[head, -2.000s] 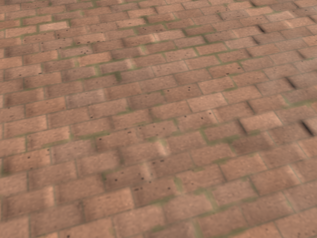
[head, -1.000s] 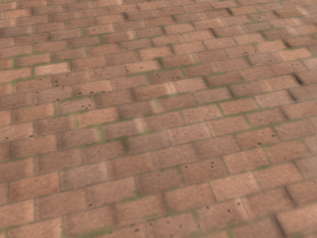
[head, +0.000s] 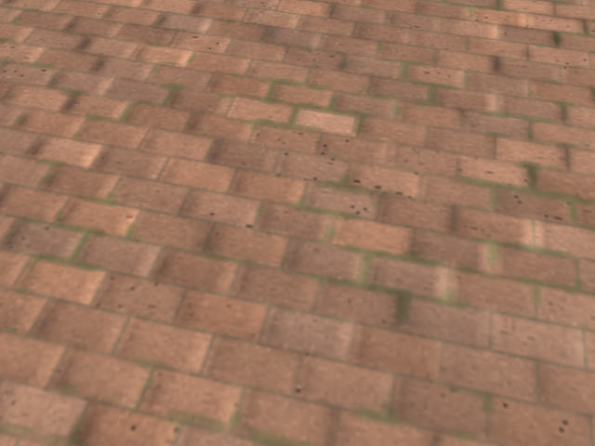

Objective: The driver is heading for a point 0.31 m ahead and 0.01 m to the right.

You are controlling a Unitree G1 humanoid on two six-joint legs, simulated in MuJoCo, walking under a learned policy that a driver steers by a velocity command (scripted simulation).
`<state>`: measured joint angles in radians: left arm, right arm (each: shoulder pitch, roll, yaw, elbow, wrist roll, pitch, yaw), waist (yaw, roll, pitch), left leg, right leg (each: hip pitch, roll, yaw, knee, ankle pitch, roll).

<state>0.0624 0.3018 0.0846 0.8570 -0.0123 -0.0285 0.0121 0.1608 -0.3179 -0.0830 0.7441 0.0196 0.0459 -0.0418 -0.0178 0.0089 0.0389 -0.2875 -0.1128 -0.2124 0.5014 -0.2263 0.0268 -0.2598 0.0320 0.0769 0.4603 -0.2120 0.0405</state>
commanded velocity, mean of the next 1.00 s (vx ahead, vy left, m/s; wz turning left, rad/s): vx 0.00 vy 0.00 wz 0.11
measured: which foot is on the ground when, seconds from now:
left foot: down 0.00-0.00, up 0.02-0.32, down 0.34-1.00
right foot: down 0.00-1.00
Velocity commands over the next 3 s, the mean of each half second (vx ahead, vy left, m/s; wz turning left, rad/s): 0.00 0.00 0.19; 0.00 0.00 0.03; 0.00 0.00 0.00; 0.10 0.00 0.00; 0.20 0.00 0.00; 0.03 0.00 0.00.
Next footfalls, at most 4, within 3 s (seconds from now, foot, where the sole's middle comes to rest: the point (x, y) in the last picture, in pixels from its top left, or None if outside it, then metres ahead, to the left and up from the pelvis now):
0.34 left None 0.02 0.14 -0.77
2.36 left None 0.33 0.11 -0.77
2.66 right None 0.29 -0.12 -0.77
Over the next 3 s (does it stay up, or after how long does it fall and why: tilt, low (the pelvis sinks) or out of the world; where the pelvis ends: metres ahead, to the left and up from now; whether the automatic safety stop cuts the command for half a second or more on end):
stays up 0.27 0.00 0.00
